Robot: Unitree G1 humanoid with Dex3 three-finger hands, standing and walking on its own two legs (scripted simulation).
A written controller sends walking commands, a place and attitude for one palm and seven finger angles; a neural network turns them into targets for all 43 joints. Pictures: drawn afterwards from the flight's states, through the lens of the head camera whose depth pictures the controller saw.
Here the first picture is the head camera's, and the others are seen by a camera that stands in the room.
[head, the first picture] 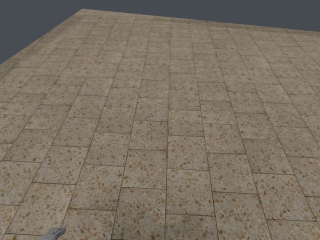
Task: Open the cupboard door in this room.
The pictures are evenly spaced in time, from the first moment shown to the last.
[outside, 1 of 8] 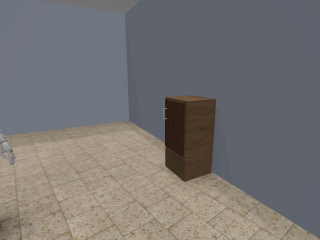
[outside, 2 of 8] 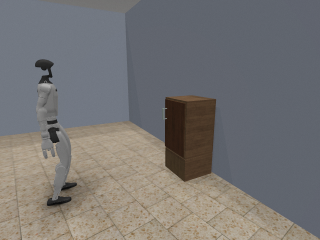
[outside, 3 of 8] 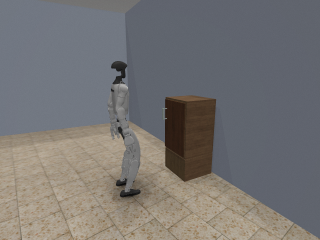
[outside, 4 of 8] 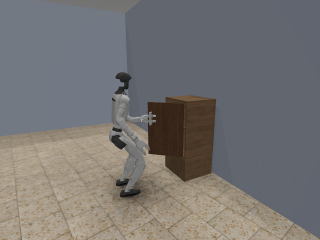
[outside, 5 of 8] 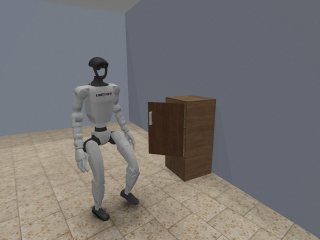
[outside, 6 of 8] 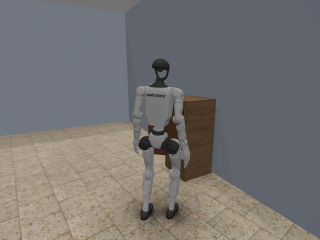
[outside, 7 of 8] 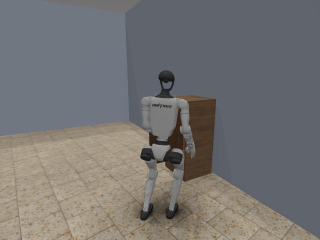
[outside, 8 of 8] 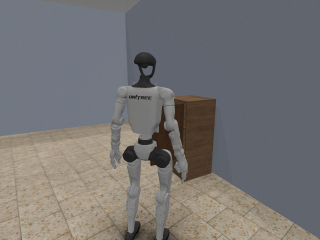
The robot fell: no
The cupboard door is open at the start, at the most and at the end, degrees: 0 94 93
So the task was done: yes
